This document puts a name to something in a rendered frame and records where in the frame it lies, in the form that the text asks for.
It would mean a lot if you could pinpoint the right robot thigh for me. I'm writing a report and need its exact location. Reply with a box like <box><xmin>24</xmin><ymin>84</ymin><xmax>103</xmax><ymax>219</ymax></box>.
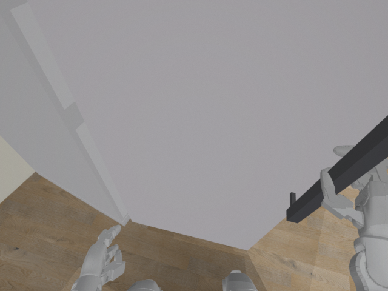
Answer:
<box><xmin>222</xmin><ymin>273</ymin><xmax>258</xmax><ymax>291</ymax></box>

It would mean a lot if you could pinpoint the robot right forearm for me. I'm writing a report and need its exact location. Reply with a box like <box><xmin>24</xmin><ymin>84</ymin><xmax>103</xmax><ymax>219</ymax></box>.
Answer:
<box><xmin>349</xmin><ymin>235</ymin><xmax>388</xmax><ymax>291</ymax></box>

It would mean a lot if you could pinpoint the right robot hand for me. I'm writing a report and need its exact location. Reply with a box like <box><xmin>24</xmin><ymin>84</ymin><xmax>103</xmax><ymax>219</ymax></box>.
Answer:
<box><xmin>320</xmin><ymin>145</ymin><xmax>388</xmax><ymax>238</ymax></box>

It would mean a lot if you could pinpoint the handle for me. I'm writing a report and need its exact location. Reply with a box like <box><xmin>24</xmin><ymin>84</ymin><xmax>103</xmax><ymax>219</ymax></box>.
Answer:
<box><xmin>286</xmin><ymin>115</ymin><xmax>388</xmax><ymax>223</ymax></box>

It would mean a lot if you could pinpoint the fridge door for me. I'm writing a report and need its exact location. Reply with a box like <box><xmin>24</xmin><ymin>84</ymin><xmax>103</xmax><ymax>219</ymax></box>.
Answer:
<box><xmin>27</xmin><ymin>0</ymin><xmax>388</xmax><ymax>250</ymax></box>

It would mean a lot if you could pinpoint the left robot hand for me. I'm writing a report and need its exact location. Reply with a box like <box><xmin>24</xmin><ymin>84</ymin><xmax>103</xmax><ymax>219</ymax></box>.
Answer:
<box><xmin>80</xmin><ymin>224</ymin><xmax>125</xmax><ymax>286</ymax></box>

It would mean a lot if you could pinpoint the robot left forearm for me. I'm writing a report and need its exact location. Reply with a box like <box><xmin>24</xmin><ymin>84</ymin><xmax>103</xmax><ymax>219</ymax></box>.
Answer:
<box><xmin>71</xmin><ymin>275</ymin><xmax>102</xmax><ymax>291</ymax></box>

